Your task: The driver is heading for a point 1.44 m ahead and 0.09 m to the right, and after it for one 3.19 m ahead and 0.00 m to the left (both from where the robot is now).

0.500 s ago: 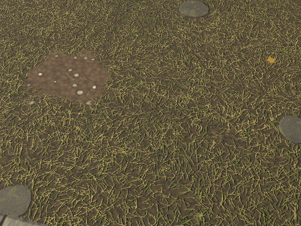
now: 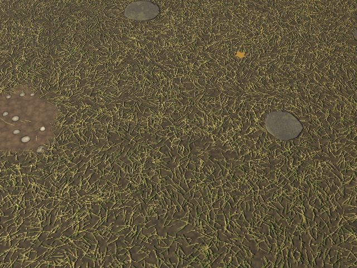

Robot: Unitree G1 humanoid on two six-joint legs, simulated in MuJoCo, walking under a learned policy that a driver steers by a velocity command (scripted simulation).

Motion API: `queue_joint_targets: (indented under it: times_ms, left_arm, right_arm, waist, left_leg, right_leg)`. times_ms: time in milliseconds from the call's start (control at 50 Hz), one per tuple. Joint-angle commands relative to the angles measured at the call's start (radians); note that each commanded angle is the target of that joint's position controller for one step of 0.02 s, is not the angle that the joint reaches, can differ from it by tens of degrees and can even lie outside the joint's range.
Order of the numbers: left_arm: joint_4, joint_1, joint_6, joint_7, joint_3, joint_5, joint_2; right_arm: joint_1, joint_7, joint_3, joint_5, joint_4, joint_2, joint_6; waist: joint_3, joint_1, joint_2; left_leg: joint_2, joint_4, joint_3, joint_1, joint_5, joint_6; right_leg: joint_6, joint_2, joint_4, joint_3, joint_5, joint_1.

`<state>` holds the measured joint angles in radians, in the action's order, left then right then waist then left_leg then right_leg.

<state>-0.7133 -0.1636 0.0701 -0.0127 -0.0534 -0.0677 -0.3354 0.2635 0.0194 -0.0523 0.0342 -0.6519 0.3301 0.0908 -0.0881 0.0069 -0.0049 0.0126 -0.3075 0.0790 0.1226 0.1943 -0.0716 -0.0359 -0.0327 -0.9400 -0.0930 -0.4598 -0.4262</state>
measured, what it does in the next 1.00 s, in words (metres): walks ahead: right foot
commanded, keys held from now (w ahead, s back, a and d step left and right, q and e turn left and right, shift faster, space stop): e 0.40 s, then w+e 0.06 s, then w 0.12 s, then w+q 0.42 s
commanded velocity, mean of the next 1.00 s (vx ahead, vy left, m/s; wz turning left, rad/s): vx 0.19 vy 0.00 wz -0.25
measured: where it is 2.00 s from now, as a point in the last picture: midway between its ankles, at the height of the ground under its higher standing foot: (252, 235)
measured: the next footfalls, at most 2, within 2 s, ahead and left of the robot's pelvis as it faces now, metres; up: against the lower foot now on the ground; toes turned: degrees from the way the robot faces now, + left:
right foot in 0.54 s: +0.01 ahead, -0.19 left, +0.00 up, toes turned -20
left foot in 1.20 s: +0.51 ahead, -0.15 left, -0.17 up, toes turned -2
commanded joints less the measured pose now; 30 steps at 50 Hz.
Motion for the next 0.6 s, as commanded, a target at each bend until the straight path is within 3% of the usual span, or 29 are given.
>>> queue_joint_targets:
  times_ms: [20, 60, 100, 160, 260, 400, 440, 480, 520, 540, 560, 580, 600]
  left_arm:
    - [0.04, -0.023, 0.009, 0.01, -0.031, -0.015, -0.098]
    - [0.041, -0.021, -0.004, -0.027, -0.022, 0.025, -0.069]
    - [0.05, 0.002, -0.014, -0.046, -0.02, 0.038, -0.064]
    - [0.058, 0.009, -0.032, -0.053, -0.013, 0.034, -0.06]
    - [0.052, -0.015, -0.048, -0.062, -0.011, 0.016, -0.061]
    - [0.052, 0.02, -0.054, -0.092, -0.014, 0.032, -0.054]
    - [0.042, 0.022, -0.046, -0.091, -0.017, 0.028, -0.057]
    - [0.025, 0.012, -0.025, -0.084, -0.024, 0.02, -0.064]
    - [0.006, -0.022, 0.011, -0.082, -0.04, 0.026, -0.082]
    - [-0.006, -0.062, 0.031, -0.078, -0.051, 0.025, -0.097]
    - [-0.029, -0.145, 0.046, -0.065, -0.063, 0.009, -0.109]
    - [-0.042, -0.233, 0.065, -0.028, -0.092, 0.01, -0.199]
    - [-0.036, -0.307, 0.08, -0.002, -0.083, -0.001, -0.199]
  right_arm:
    - [-0.149, 0.015, -0.021, 0.004, 0.14, 0.108, 0.02]
    - [-0.084, 0.026, -0.038, 0.017, 0.143, 0.144, 0.009]
    - [0.01, 0.025, -0.05, 0.019, 0.12, 0.156, -0.001]
    - [0.093, 0.013, -0.063, 0.024, 0.094, 0.157, -0.007]
    - [0.036, 0.014, -0.075, 0.038, 0.112, 0.153, 0.007]
    - [0.025, 0.042, -0.095, 0.04, 0.119, 0.187, -0.004]
    - [0.055, 0.041, -0.088, 0.041, 0.101, 0.173, -0.02]
    - [0.054, 0.031, -0.067, 0.031, 0.072, 0.138, -0.038]
    - [0.034, 0.015, -0.048, 0.026, 0.033, 0.131, -0.053]
    - [0.03, 0.009, -0.037, 0.033, 0.01, 0.12, -0.052]
    - [0.016, 0.005, -0.016, 0.055, -0.006, 0.074, -0.045]
    - [-0.074, -0.003, 0.012, 0.061, 0.06, -0.004, -0.029]
    - [-0.097, -0.033, 0.023, 0.065, 0.049, 0.0, -0.002]
  waist:
    - [0.079, -0.069, -0.081]
    - [0.087, -0.024, -0.054]
    - [0.077, 0.02, -0.058]
    - [0.07, 0.05, -0.071]
    - [0.08, 0.016, -0.087]
    - [0.07, 0.026, -0.093]
    - [0.052, 0.037, -0.101]
    - [0.014, 0.024, -0.086]
    - [0.007, -0.013, -0.067]
    - [0.032, -0.035, -0.057]
    - [0.076, -0.073, -0.012]
    - [0.11, -0.117, 0.201]
    - [0.13, -0.176, 0.17]
  left_leg:
    - [-0.276, 0.156, -0.151, -0.052, -0.395, -0.194]
    - [-0.255, 0.146, -0.078, -0.141, -0.404, -0.198]
    - [-0.278, 0.132, -0.057, -0.249, -0.438, -0.217]
    - [-0.351, 0.119, -0.064, -0.339, -0.553, -0.253]
    - [-0.364, 0.138, 0.011, -0.274, -0.592, -0.253]
    - [-0.384, 0.128, 0.092, -0.284, -0.492, -0.198]
    - [-0.406, 0.158, 0.08, -0.286, -0.261, -0.178]
    - [-0.403, 0.173, 0.07, -0.247, 0.103, -0.149]
    - [-0.384, 0.136, 0.078, -0.146, 0.283, -0.141]
    - [-0.359, 0.085, 0.095, -0.077, 0.309, -0.126]
    - [-0.303, -0.051, 0.137, 0.017, 0.267, -0.089]
    - [-0.144, -0.366, 0.206, 0.286, 0.282, 0.007]
    - [-0.09, -0.535, -0.016, 0.534, 0.343, 0.026]
  right_leg:
    - [-0.018, 0.035, -0.24, 0.046, 0.056, -0.049]
    - [-0.039, 0.044, -0.187, 0.054, 0.127, -0.084]
    - [-0.059, 0.069, -0.058, 0.054, 0.16, -0.137]
    - [-0.052, 0.11, 0.081, 0.053, 0.148, -0.168]
    - [-0.013, 0.124, 0.155, 0.102, 0.122, -0.051]
    - [0.005, 0.119, 0.305, 0.125, 0.133, 0.037]
    - [0.024, 0.112, 0.353, 0.121, 0.142, 0.049]
    - [0.074, 0.094, 0.448, 0.121, 0.181, 0.085]
    - [0.135, 0.04, 0.563, 0.151, 0.228, 0.22]
    - [0.164, 0.025, 0.569, 0.145, 0.212, 0.325]
    - [0.197, 0.053, 0.544, 0.084, 0.228, 0.453]
    - [0.333, 0.226, 0.588, -0.254, 0.207, 0.609]
    - [0.39, 0.312, 0.703, -0.484, 0.209, 0.75]
Velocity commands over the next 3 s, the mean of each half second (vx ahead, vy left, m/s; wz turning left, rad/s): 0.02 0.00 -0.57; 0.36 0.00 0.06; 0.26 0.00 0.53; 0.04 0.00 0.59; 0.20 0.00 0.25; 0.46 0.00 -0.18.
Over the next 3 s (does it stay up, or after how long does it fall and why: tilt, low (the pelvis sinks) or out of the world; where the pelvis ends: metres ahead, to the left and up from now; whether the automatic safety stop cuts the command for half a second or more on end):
stays up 0.87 -0.11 -0.18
